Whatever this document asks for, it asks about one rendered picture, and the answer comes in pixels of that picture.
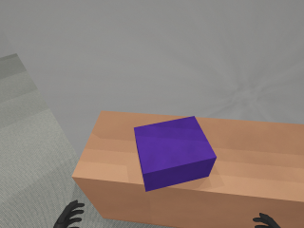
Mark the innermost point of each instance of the right robot hand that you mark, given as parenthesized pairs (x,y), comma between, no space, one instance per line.
(266,220)

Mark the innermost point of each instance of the pedestal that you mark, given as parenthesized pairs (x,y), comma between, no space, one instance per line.
(259,169)

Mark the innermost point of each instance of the left robot hand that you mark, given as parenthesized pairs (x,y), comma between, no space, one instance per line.
(65,218)

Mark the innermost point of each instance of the carton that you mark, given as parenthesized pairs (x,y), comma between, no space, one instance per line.
(173,152)

